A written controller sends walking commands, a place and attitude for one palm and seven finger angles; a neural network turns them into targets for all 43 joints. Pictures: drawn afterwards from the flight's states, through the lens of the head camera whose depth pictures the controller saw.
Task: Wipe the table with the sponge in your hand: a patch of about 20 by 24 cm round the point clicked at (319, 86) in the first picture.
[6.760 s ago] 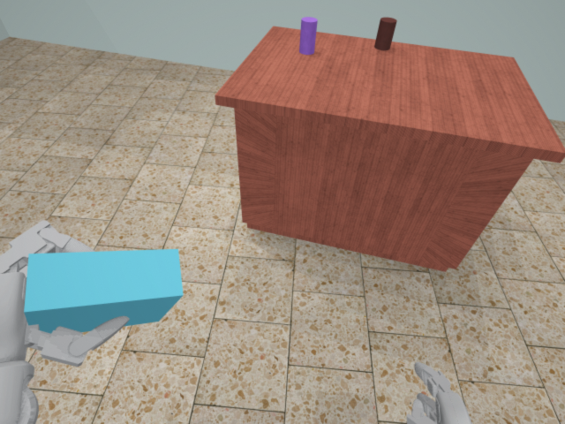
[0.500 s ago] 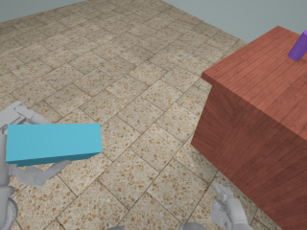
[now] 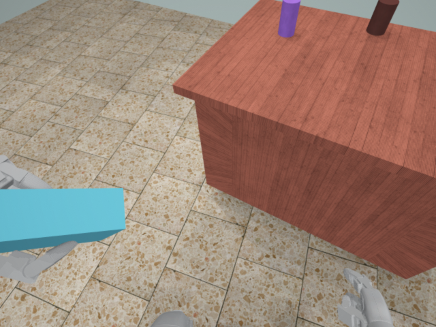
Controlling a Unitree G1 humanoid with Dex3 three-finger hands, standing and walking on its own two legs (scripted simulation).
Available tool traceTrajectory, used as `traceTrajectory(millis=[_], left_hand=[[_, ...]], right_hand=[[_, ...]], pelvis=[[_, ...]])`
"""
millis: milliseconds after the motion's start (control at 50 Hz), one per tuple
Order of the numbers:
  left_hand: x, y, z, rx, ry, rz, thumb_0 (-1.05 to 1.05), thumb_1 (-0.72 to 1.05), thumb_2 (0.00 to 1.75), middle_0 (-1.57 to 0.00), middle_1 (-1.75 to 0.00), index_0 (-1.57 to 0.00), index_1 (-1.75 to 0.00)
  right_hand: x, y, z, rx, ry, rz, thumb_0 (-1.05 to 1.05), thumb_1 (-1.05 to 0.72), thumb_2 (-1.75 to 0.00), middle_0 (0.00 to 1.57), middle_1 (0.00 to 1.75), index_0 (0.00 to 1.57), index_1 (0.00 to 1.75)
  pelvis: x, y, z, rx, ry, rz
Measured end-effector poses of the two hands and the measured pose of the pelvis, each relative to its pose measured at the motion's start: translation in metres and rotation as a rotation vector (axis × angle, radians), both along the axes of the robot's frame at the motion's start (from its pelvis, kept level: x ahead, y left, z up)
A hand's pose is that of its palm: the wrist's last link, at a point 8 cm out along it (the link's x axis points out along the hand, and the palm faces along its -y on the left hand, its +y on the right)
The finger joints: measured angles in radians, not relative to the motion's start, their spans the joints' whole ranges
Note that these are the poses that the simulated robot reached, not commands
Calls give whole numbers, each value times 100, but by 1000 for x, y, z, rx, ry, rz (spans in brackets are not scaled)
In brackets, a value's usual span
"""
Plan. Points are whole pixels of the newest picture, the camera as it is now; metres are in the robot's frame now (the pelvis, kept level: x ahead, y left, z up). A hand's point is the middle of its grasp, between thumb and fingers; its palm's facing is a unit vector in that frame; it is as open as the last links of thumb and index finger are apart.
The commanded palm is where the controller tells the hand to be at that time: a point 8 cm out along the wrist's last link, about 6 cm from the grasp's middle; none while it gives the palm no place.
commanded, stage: turn to face it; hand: left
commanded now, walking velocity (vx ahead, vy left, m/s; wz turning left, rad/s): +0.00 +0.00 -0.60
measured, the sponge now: (76, 219) +0.23 +0.20 +0.15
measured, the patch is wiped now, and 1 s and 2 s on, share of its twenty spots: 0.00 0.00 0.00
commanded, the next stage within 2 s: take the last steps up to it in 1.50 s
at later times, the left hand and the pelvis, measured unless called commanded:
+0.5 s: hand (98, 231) +0.21 +0.15 +0.17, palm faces +0.17 -0.86 -0.49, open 9.8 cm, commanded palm +0.17 +0.20 +0.17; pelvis -0.07 -0.01 -0.02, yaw -18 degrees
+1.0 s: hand (152, 281) +0.16 +0.08 +0.16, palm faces -0.09 -0.86 -0.50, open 9.8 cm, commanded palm +0.14 +0.13 +0.17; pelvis -0.15 -0.02 -0.02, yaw -33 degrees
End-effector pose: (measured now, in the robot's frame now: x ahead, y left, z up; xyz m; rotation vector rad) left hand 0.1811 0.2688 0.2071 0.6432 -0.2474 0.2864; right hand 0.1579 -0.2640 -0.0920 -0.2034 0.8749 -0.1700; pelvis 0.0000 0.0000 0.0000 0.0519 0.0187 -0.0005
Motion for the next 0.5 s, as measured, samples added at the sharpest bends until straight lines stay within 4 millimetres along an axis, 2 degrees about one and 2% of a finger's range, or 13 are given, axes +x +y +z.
traceTrajectory(millis=[80, 180, 260, 340, 420, 500], left_hand=[[-1, -4, -5, -53, -26, -21, -1, -46, 100, -77, -136, -77, -135], [-7, -6, -22, -130, -14, -52, -1, -46, 100, -77, -136, -77, -135], [-11, -6, -31, -146, -34, -105, -1, -46, 100, -77, -136, -77, -135], [-13, -11, -26, -109, -54, -139, -1, -46, 100, -77, -136, -77, -135], [-10, -31, -17, -101, -61, -174, -1, -46, 100, -77, -136, -77, -135], [3, -69, -19, -62, -60, -245, -1, -46, 100, -77, -136, -77, -135]], right_hand=[[-6, 1, 11, 9, -48, -17, 1, -91, -90, 19, 29, 20, 30], [-18, 14, 20, 17, -83, -13, 1, -91, -90, 19, 29, 20, 30], [-34, 27, 19, 14, -99, -11, 1, -91, -90, 20, 29, 20, 30], [-58, 39, 13, 60, -120, -38, 1, -91, -90, 20, 30, 20, 30], [-87, 43, 0, 132, -121, -83, 1, -90, -90, 20, 30, 20, 30], [-121, 29, -21, 175, -107, -140, 1, -90, -90, 20, 30, 20, 30]], pelvis=[[-8, -1, 0, -2, 6, -41], [-22, 3, -2, -11, 14, -87], [-38, 9, -9, -20, 5, -123], [-50, 8, -11, -14, -26, -191], [-57, 4, -11, -40, -40, -261], [-69, -13, -19, -48, -45, -313]])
